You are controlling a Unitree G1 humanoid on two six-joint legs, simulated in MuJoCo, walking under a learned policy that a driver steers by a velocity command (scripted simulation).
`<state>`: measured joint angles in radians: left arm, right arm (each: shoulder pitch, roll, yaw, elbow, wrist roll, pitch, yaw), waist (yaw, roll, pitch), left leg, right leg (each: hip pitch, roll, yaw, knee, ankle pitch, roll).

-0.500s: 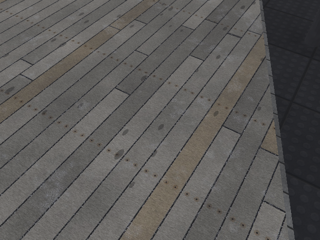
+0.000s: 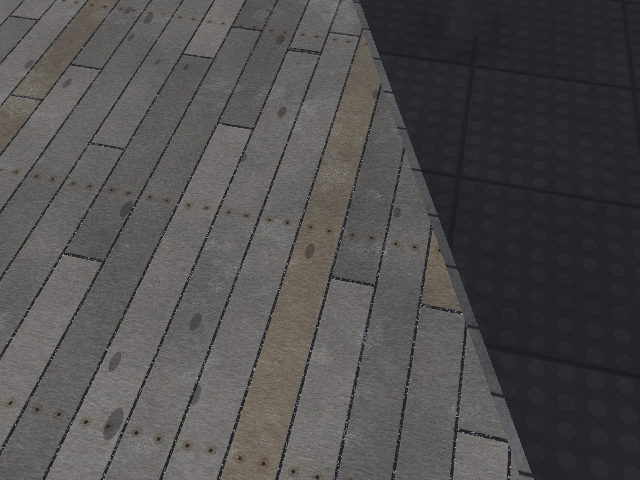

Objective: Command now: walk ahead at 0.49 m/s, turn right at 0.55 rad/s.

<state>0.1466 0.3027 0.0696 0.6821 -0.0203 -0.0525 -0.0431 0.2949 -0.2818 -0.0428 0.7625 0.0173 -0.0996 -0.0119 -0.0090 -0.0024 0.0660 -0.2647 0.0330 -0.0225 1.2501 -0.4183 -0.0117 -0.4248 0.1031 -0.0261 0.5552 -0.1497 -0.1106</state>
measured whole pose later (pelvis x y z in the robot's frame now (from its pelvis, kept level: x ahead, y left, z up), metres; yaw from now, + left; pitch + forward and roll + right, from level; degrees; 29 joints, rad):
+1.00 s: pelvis +0.54 -0.01 +0.00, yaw -6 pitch +2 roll +0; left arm 0.05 0.26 0.04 0.67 0.00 -0.09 -0.03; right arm 0.41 -0.30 -0.04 0.85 0.02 -0.05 0.00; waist -0.06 0.02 0.03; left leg -0.18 -0.01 -0.06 0.90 -0.49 0.02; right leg -0.46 0.01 -0.04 0.56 -0.14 -0.05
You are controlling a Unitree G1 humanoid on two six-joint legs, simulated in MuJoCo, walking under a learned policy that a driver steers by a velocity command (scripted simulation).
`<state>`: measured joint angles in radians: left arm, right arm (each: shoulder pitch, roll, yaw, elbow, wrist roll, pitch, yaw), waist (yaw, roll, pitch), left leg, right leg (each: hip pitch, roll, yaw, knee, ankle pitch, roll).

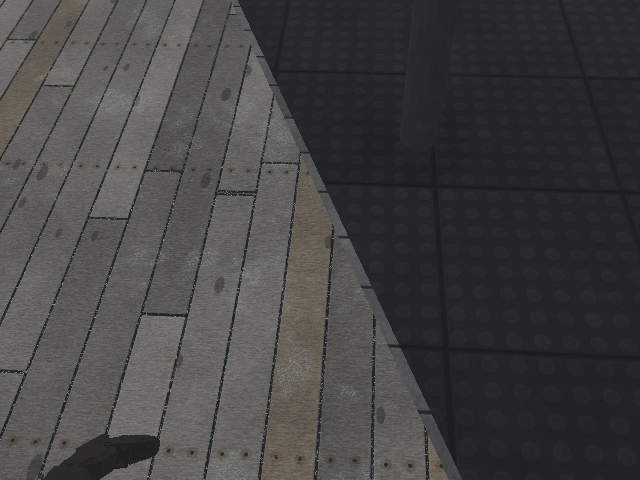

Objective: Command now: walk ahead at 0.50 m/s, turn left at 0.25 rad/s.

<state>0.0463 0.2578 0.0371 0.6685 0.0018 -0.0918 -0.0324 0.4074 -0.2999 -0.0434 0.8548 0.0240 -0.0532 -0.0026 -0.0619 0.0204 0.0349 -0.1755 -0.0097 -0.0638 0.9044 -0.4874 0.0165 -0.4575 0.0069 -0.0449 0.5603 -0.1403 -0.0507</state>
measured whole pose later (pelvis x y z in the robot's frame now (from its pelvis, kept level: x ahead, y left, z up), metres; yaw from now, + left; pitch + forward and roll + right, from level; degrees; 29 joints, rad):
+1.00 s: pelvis +0.55 +0.09 +0.00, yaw +30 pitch +2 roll -1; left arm 0.07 0.28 0.05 0.72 0.01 -0.12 -0.03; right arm 0.37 -0.31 -0.08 0.73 0.02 -0.04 -0.01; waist -0.05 0.02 0.00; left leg -0.17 -0.07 -0.20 0.77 -0.49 0.03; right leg -0.45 0.03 0.01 0.55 -0.16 -0.02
